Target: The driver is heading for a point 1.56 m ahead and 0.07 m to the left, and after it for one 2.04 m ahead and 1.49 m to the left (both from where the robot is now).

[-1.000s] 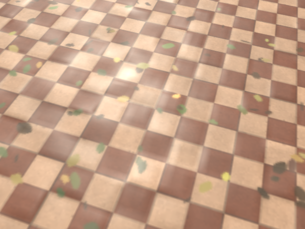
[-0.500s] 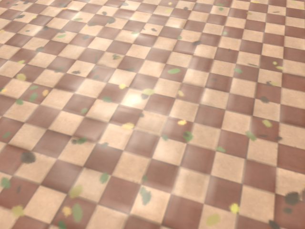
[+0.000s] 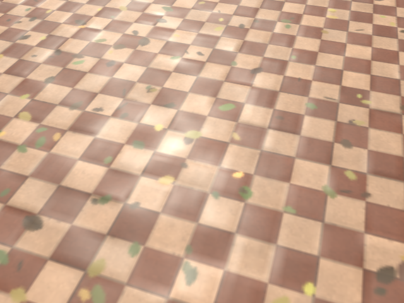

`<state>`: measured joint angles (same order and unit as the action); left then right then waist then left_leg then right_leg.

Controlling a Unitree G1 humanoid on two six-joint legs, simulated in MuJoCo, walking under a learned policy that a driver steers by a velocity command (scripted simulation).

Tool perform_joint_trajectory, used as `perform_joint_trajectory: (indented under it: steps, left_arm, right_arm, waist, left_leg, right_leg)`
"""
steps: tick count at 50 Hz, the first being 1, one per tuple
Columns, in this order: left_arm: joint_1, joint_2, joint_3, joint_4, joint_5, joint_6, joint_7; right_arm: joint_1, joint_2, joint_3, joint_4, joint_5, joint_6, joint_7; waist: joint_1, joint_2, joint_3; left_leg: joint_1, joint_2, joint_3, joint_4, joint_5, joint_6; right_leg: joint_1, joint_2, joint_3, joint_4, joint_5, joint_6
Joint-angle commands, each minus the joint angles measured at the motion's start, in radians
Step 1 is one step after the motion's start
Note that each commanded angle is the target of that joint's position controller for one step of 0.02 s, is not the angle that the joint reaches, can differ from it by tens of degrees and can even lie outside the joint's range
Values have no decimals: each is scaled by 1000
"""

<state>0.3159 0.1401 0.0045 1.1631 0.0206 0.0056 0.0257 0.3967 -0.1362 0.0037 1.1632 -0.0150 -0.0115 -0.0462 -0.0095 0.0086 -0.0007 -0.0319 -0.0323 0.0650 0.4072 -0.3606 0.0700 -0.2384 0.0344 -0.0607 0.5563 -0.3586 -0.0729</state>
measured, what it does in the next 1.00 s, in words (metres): walks ahead: right foot, then left foot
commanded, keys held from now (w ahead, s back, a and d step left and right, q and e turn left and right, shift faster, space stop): w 1.00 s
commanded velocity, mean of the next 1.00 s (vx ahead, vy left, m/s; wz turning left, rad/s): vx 0.43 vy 0.00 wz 0.00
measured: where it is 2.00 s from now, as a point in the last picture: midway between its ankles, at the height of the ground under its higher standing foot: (224, 192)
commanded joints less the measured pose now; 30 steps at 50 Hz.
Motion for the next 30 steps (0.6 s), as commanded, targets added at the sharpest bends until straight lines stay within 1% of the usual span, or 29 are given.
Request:
perform_joint_trajectory:
  steps: [1, 2, 3, 4, 6, 8, 9, 10, 11, 12, 13, 14, 15, 16, 17, 18, 19, 20, 21, 23, 25, 27, 28, 30]
  left_arm:
    - [-134, 61, 14, -110, 19, -26, -20]
    - [-153, 78, 21, -130, 17, -36, -26]
    - [-159, 88, 27, -143, 15, -45, -31]
    - [-164, 92, 32, -154, 11, -54, -37]
    - [-191, 91, 38, -183, 0, -65, -46]
    - [-186, 81, 42, -202, -5, -64, -53]
    - [-148, 74, 44, -199, -9, -64, -54]
    - [-68, 68, 49, -176, -12, -65, -52]
    - [53, 89, 64, -133, -12, -67, -46]
    - [211, 144, 89, -87, -4, -75, -35]
    - [360, 273, 118, -77, 13, -79, -21]
    - [332, 252, 107, -63, 2, -65, -23]
    - [179, 240, 98, -103, -1, -61, -22]
    - [84, 194, 86, -136, -4, -67, -27]
    - [38, 169, 74, -146, -4, -74, -30]
    - [25, 135, 61, -143, -6, -83, -28]
    - [39, 120, 54, -136, -4, -91, -25]
    - [71, 117, 51, -124, -2, -98, -21]
    - [97, 123, 49, -115, -2, -103, -19]
    - [136, 133, 47, -107, -3, -109, -16]
    - [164, 128, 42, -105, -3, -110, -16]
    - [179, 123, 39, -105, -4, -113, -17]
    - [190, 125, 38, -103, -5, -115, -16]
    - [213, 131, 40, -96, -5, -117, -13]
  right_arm:
    - [163, -141, -39, 17, -7, -9, 0]
    - [171, -143, -43, 17, -15, -18, 3]
    - [172, -144, -46, 14, -18, -28, 5]
    - [168, -142, -47, 10, -17, -37, 7]
    - [153, -143, -49, 0, -15, -53, 9]
    - [135, -154, -52, -9, -14, -62, 13]
    - [115, -160, -54, -15, -11, -64, 16]
    - [86, -167, -55, -23, -4, -66, 20]
    - [86, -167, -53, -24, -4, -71, 25]
    - [87, -152, -45, -28, -6, -77, 31]
    - [95, -81, -27, -82, 8, -79, 41]
    - [54, -106, -41, -104, -12, -78, 51]
    - [6, -103, -43, -131, -15, -72, 57]
    - [-36, -99, -42, -142, -13, -75, 64]
    - [-31, -85, -44, -141, -8, -75, 66]
    - [-6, -78, -46, -136, -18, -66, 66]
    - [15, -71, -47, -129, -23, -55, 68]
    - [9, -76, -50, -135, -23, -46, 70]
    - [-20, -84, -54, -147, -20, -38, 71]
    - [-112, -91, -57, -182, -19, -30, 75]
    - [-221, -93, -57, -223, -18, -29, 79]
    - [-320, -83, -52, -260, -13, -32, 82]
    - [-357, -77, -49, -275, -11, -33, 83]
    - [-410, -78, -48, -296, -7, -35, 83]
  waist:
    - [-58, 120, 294]
    - [-56, 95, 291]
    - [-49, 72, 275]
    - [-42, 55, 258]
    - [-31, 55, 231]
    - [-13, 79, 209]
    - [10, 86, 197]
    - [54, 79, 175]
    - [100, 48, 124]
    - [167, -27, 40]
    - [202, -273, -59]
    - [157, -247, -66]
    - [80, -136, 39]
    - [58, -41, 91]
    - [20, -25, 107]
    - [-10, -39, 107]
    - [-21, -51, 96]
    - [-24, -56, 95]
    - [-26, -58, 102]
    - [-15, -54, 121]
    - [5, -53, 141]
    - [23, -60, 150]
    - [31, -68, 149]
    - [45, -77, 147]
  left_leg:
    - [-80, 375, -444, -330, -409, 199]
    - [-26, 383, -444, -328, -327, 209]
    - [29, 376, -419, -317, -240, 207]
    - [60, 360, -378, -306, -160, 195]
    - [48, 321, -295, -287, -21, 168]
    - [-22, 292, -224, -252, 78, 146]
    - [-85, 274, -185, -216, 129, 131]
    - [-168, 246, -135, -144, 222, 110]
    - [-232, 207, -89, -9, 377, 89]
    - [-315, 148, -16, 231, 449, 55]
    - [-523, 14, 80, 636, 153, -12]
    - [-597, -16, -62, 838, -138, 8]
    - [-652, 60, -99, 909, -67, 29]
    - [-641, 100, -102, 874, 28, 36]
    - [-593, 123, -98, 815, 74, 36]
    - [-543, 137, -95, 765, 90, 26]
    - [-513, 135, -83, 745, 106, 16]
    - [-517, 130, -70, 729, 124, 9]
    - [-545, 132, -60, 703, 143, 3]
    - [-618, 139, -44, 638, 191, -14]
    - [-673, 140, -29, 537, 240, -30]
    - [-659, 126, -8, 404, 294, -40]
    - [-639, 115, 4, 347, 317, -40]
    - [-605, 96, 24, 261, 341, -30]
  right_leg:
    - [-371, -58, -8, 208, -80, -9]
    - [-437, -78, 9, 260, -91, -7]
    - [-480, -94, 21, 284, -83, -2]
    - [-487, -103, 24, 274, -65, 4]
    - [-420, -96, 5, 212, -18, 13]
    - [-295, -73, -27, 147, 25, 10]
    - [-190, -53, -52, 104, 61, 3]
    - [-33, -18, -83, 48, 111, -6]
    - [144, 27, -100, 16, 114, -16]
    - [332, -22, -21, -32, 67, -44]
    - [467, -329, 479, -265, -232, -141]
    - [391, -414, 772, -427, -298, -189]
    - [282, -413, 665, -402, -362, -178]
    - [178, -378, 546, -406, -252, -160]
    - [110, -333, 443, -419, -132, -133]
    - [66, -294, 359, -425, -25, -113]
    - [57, -270, 297, -426, 60, -108]
    - [63, -260, 261, -426, 135, -113]
    - [77, -253, 231, -433, 186, -118]
    - [109, -251, 199, -454, 235, -132]
    - [144, -245, 172, -466, 289, -140]
    - [157, -228, 131, -464, 364, -138]
    - [167, -224, 114, -461, 406, -136]
    - [204, -228, 94, -451, 474, -133]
